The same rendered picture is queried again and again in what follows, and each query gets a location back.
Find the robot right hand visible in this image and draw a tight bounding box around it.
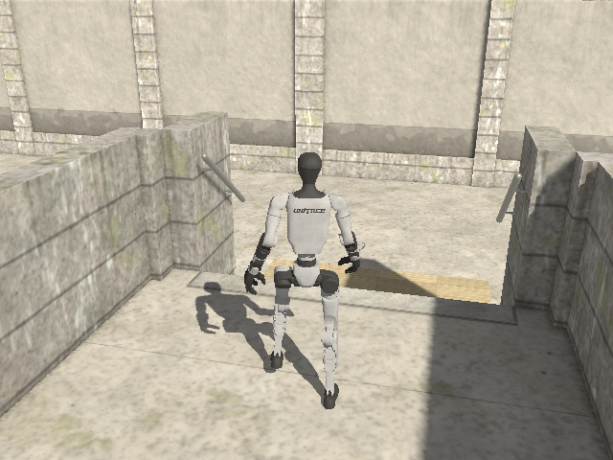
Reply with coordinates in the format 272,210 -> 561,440
338,256 -> 360,274

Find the robot left hand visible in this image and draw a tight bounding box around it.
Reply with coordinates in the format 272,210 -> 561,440
244,265 -> 265,295

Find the robot left forearm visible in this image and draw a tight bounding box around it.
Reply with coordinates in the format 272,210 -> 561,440
248,233 -> 271,275

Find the robot right forearm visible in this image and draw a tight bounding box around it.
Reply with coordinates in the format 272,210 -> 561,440
344,231 -> 359,261

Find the right robot foot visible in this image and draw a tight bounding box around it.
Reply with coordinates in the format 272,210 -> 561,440
324,383 -> 339,409

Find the robot foot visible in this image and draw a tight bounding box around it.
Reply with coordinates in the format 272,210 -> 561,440
324,383 -> 339,409
270,351 -> 284,369

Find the left robot foot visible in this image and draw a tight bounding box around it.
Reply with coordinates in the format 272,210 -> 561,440
270,351 -> 284,369

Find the robot right upper arm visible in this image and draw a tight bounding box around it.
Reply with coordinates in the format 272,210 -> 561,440
329,194 -> 354,245

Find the robot left upper arm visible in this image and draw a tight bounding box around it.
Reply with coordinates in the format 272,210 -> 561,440
262,194 -> 289,248

